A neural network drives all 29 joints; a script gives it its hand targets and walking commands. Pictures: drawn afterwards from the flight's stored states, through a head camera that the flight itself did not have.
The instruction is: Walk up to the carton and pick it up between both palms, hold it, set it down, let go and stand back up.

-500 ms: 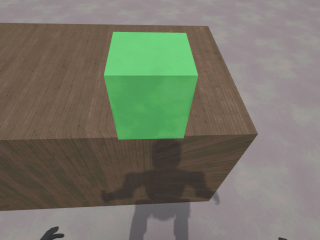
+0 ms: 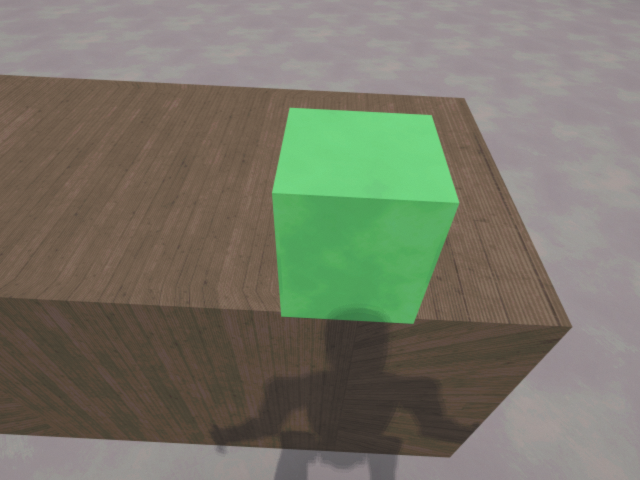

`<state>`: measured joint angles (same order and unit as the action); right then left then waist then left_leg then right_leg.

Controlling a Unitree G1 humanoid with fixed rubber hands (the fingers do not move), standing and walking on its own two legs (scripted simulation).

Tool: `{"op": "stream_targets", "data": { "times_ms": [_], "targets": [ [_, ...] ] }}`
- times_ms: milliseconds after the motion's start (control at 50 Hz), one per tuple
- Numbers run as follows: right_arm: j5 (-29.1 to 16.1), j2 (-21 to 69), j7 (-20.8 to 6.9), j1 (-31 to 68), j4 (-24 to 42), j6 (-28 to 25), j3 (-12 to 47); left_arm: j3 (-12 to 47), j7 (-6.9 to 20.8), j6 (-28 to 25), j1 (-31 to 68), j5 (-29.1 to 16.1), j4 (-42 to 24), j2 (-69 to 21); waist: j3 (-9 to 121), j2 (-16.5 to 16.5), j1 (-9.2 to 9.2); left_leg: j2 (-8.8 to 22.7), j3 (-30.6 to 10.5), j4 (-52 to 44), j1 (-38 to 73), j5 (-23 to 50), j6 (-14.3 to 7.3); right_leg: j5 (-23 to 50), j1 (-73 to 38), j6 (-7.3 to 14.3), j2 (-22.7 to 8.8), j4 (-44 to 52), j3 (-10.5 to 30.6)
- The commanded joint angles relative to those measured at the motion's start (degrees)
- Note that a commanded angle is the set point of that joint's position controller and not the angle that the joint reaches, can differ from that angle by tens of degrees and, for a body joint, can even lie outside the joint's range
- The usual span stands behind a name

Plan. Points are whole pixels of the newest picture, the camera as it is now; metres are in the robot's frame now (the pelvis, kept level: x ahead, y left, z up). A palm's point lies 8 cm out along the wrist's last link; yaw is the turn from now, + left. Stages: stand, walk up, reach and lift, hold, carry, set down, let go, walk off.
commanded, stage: walk up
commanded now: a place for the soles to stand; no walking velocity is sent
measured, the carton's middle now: (353, 219) +0.48 -0.02 +0.07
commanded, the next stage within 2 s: none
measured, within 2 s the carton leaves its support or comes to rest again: neither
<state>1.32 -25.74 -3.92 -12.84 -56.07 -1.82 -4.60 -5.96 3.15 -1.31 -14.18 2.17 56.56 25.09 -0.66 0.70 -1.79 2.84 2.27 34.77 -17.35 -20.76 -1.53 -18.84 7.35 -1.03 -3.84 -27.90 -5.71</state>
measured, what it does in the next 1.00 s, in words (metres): steps on the spot: right foot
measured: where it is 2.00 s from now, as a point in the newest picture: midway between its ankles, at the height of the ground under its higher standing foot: outside the picture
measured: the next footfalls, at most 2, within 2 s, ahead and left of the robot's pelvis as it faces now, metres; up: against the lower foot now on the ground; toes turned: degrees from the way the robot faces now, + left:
right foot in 0.38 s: +0.21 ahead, -0.14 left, +0.00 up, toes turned -5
right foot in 1.36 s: +0.13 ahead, -0.14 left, +0.00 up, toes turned +11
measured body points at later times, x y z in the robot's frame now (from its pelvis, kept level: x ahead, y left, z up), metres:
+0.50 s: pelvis +0.09 -0.01 -0.02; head +0.15 -0.02 +0.42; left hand +0.26 +0.27 -0.14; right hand +0.15 -0.34 -0.14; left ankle +0.06 +0.13 -0.71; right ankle +0.17 -0.13 -0.73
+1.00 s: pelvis +0.08 -0.03 -0.03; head +0.13 -0.03 +0.42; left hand +0.22 +0.29 -0.14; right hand +0.17 -0.37 -0.14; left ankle +0.08 +0.12 -0.73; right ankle +0.17 -0.13 -0.73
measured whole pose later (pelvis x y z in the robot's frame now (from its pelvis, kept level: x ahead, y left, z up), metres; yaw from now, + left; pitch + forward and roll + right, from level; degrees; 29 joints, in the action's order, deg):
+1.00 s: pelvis +0.08 -0.03 -0.03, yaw +0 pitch -2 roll +1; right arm 1.2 -25.8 0.8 -9.2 -54.9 -1.2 -2.1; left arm -3.7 1.3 1.9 -2.4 0.8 52.4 23.0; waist -7.5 0.9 0.0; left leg 1.0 -3.2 45.7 -20.0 -24.3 2.5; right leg -14.9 27.8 1.8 -1.4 -44.3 -3.4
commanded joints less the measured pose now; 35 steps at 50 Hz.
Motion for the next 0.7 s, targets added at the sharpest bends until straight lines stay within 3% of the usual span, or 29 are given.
{"op": "stream_targets", "data": {
  "times_ms": [0,20,60,80,100,120,140,180,200,220,280,300,320,340,360,380,400,420,440,480,500,520,540,560,580,600,620,660,680],
  "targets": [
    [2.0,-15.7,3.1,-12.4,2.4,-2.5,-4.9,0.7,-0.5,-0.5,8.6,-0.5,-9.3,3.1,-3.3,-18.1,10.14,13.1,-31.9,-23.9,22.2,-16.3,-5.1,-12.7,35.3,2.8,7.2,-29.6,4.3],
    [1.0,-18.8,3.6,-9.5,4.1,-2.8,-5.0,-0.4,-1.1,-0.1,9.0,-0.5,-9.8,8.6,-4.3,-9.5,7.88,22.3,-45.2,-28.1,14.9,-22.8,-11.1,-13.7,34.2,2.7,4.6,-33.5,13.2],
    [-0.5,-16.2,3.5,-3.9,5.5,-3.1,-4.2,-0.2,-1.4,-0.6,4.3,-1.4,-7.0,11.0,-8.3,-2.3,3.03,20.9,-31.8,-23.6,12.3,-3.5,-12.8,-7.3,30.6,2.9,0.4,-33.7,14.2],
    [-0.7,-13.6,4.0,-2.7,5.7,-3.4,-4.1,-0.4,-1.3,-0.4,2.6,-1.0,-5.9,11.1,-8.1,-4.9,2.23,17.0,-24.5,-21.0,14.2,6.2,-9.6,-4.6,30.1,2.4,0.1,-31.2,14.7],
    [-0.5,-14.4,4.1,-3.5,7.3,-3.5,-3.6,-0.2,-1.4,-0.5,-0.6,-1.3,-5.2,10.3,-7.4,-7.8,1.41,15.6,-19.5,-20.1,11.6,13.8,-9.2,-2.7,26.4,1.7,1.1,-30.3,14.6],
    [-0.7,-13.4,4.5,-5.4,7.0,-3.8,-3.9,-0.5,-1.2,-0.2,2.9,-1.0,-5.2,10.4,-8.1,-4.5,3.47,15.7,-18.5,-19.1,10.2,23.4,-8.6,-2.2,25.4,2.1,0.4,-30.8,13.5],
    [-0.6,-14.3,4.7,-4.7,8.2,-4.1,-3.5,-0.1,-0.8,0.3,1.8,-0.9,-6.2,9.2,-8.1,-7.8,1.63,17.1,-17.2,-18.2,7.4,27.3,-10.2,-3.2,22.7,1.7,0.8,-29.6,13.4],
    [0.1,-13.6,5.0,-3.9,9.0,-3.9,-3.8,-0.5,-0.8,0.7,5.6,-0.7,-8.7,8.6,-9.4,-7.9,2.65,17.9,-12.9,-14.3,5.8,40.1,-12.0,-3.1,21.0,1.4,-0.6,-24.8,13.2],
    [0.1,-10.7,5.1,-2.6,9.8,-3.7,-2.8,0.4,-0.8,0.6,3.3,-1.3,-8.0,7.3,-5.4,-7.7,1.94,13.8,-6.1,-10.5,7.8,47.2,-11.0,-1.4,18.1,1.7,-0.5,-17.9,8.8],
    [-0.3,-10.9,5.3,-4.2,9.6,-3.6,-2.6,0.1,-0.8,1.0,4.4,-0.8,-8.2,6.6,-5.5,-5.4,1.70,14.8,-7.5,-9.2,7.6,51.7,-11.1,-0.7,16.5,1.9,0.4,-17.7,8.7],
    [-1.5,-11.6,5.0,-2.8,10.9,-2.1,-1.9,0.1,-1.1,0.8,3.3,-1.6,-7.5,7.1,0.5,-14.9,2.14,7.4,-1.1,-2.7,4.1,44.1,-6.7,8.4,6.6,3.2,2.4,-11.0,2.6],
    [-1.9,-11.4,5.2,-2.2,11.8,-1.6,-1.8,0.0,-1.3,0.9,3.6,-1.6,-7.5,6.3,1.9,-13.7,1.85,7.2,0.6,1.4,5.1,46.5,-5.5,12.8,4.3,4.1,3.8,-7.4,0.9],
    [-2.2,-10.0,5.2,-2.1,12.0,-1.0,-1.5,-0.2,-2.0,0.4,3.1,-0.8,-7.0,8.1,3.6,-7.1,1.15,6.8,-0.2,5.1,3.0,44.4,-5.1,17.1,0.0,4.8,4.6,-4.8,0.7],
    [-2.6,-9.0,5.5,-3.4,12.4,-1.0,-1.3,-1.2,-2.6,0.2,2.9,-0.5,-7.4,11.1,5.6,-1.0,0.88,4.7,-0.2,11.5,1.9,42.0,-3.0,30.1,-2.8,6.3,2.0,-2.3,4.3],
    [-2.6,-6.7,5.6,-6.0,11.2,-0.8,-0.5,-1.8,-2.8,-0.4,2.1,-0.4,-7.7,13.7,9.2,8.0,0.37,0.7,2.4,22.1,-3.5,24.4,-0.3,41.4,-7.1,11.6,-8.7,-2.5,17.6],
    [-3.8,-6.3,6.2,-8.0,10.3,0.2,0.0,-1.6,-3.0,-0.2,2.9,-1.6,-9.8,13.7,13.9,13.1,-0.60,-3.8,-3.1,24.8,-2.5,-6.6,0.8,41.8,-6.2,19.6,-16.4,-0.7,28.6],
    [-2.6,-8.6,6.2,-5.6,9.4,0.7,0.4,-0.3,-3.4,-0.4,5.3,-2.1,-9.1,11.2,9.3,8.7,0.37,-2.2,-7.4,23.6,-1.3,-19.0,0.6,39.1,-0.3,18.8,-15.5,0.6,29.3],
    [-1.9,-8.5,6.2,-4.7,8.9,0.5,0.1,0.0,-3.5,-0.1,7.2,-1.9,-9.7,10.9,10.0,5.2,1.06,-2.2,-7.4,22.6,-0.1,-20.5,0.1,30.1,1.8,17.7,-15.0,1.3,26.4],
    [-1.7,-8.1,5.7,-5.7,8.7,0.8,-0.1,-0.3,-3.7,0.3,9.8,-1.3,-10.5,10.6,9.3,9.1,1.75,-1.9,-7.5,18.1,-1.3,-20.0,0.1,22.1,1.0,15.7,-12.0,0.7,22.1],
    [-1.0,-7.6,5.9,-9.5,5.8,0.0,-1.1,-0.5,-3.8,1.3,15.0,-1.5,-11.8,10.0,6.6,12.4,4.69,-1.5,-2.8,7.5,1.0,-7.0,0.1,21.8,6.5,12.9,-9.3,-4.4,17.7],
    [-1.2,-9.1,6.2,-10.0,5.2,-0.4,-0.7,0.1,-3.9,1.4,14.9,-2.2,-11.8,9.6,5.4,5.6,5.44,-0.9,-3.3,2.3,1.2,3.2,0.6,33.0,6.9,11.2,-8.1,-9.1,14.5],
    [-0.9,-9.4,6.3,-7.8,4.3,-0.7,-1.0,-0.1,-3.8,1.9,13.8,-2.5,-11.3,9.2,6.5,3.3,4.04,1.2,-6.3,-3.4,1.1,11.8,0.5,33.1,5.9,8.8,-5.6,-13.1,12.2],
    [-0.1,-11.4,6.4,-4.6,5.5,-0.9,-1.4,-0.1,-3.9,2.4,13.0,-2.7,-12.1,9.4,4.6,2.1,2.17,4.2,-12.6,-1.5,1.1,20.3,-2.1,30.0,9.5,7.1,-3.3,-17.8,10.6],
    [-0.2,-14.4,6.6,-2.6,6.3,-0.9,-2.0,-0.1,-3.6,2.4,12.3,-2.5,-12.2,8.2,6.3,1.7,1.86,8.5,-19.2,-2.9,2.0,21.2,-4.1,20.8,15.1,5.8,-2.0,-19.2,10.8],
    [-0.7,-16.3,6.2,0.8,6.9,-1.0,-1.7,0.0,-3.7,2.5,13.9,-2.6,-11.0,7.5,4.4,-5.0,2.17,12.7,-23.6,-4.2,-2.0,23.1,-9.0,9.4,12.4,4.2,1.8,-20.5,7.1],
    [-0.1,-15.3,5.6,5.5,8.3,-1.2,-1.3,0.2,-3.6,2.6,12.2,-2.6,-10.6,6.8,2.4,-7.7,0.51,13.2,-23.1,-4.1,-5.2,23.1,-10.5,1.7,10.5,3.7,2.0,-21.2,7.4],
    [-0.6,-13.9,5.6,7.8,8.9,-0.8,-1.3,-0.3,-3.5,2.5,12.5,-2.4,-9.6,8.0,-0.1,-10.0,0.03,11.5,-21.9,-4.8,-8.9,18.3,-9.8,-1.6,9.1,4.4,2.3,-20.5,7.1],
    [-0.7,-12.0,5.5,6.3,8.6,-0.4,-1.2,-0.9,-2.9,1.6,13.8,-1.6,-10.0,10.5,1.0,-0.9,1.16,5.9,-15.0,1.9,-8.2,18.8,-5.6,14.4,8.2,6.4,-1.2,-13.5,10.6],
    [-0.7,-11.2,5.9,4.3,8.4,-0.4,-0.7,-0.9,-2.6,1.4,13.2,-1.5,-9.5,10.6,3.8,-0.5,1.75,1.8,-11.1,6.4,-5.7,14.2,-3.2,16.2,8.2,9.3,-4.6,-8.9,16.5]
  ]
}}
